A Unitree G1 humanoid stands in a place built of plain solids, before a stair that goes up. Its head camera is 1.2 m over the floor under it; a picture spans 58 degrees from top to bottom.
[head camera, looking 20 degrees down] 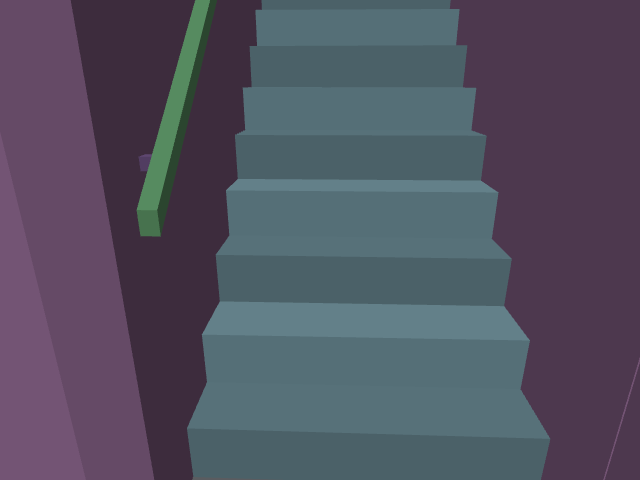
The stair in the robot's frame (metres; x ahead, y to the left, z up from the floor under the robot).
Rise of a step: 0.20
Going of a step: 0.23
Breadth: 1.10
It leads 2 degrees to the right of straight ahead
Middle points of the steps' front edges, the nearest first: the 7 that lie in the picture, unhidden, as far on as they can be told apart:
1.03 -0.14 0.20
1.26 -0.15 0.39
1.49 -0.16 0.59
1.71 -0.16 0.79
1.94 -0.17 0.98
2.17 -0.18 1.18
2.40 -0.19 1.37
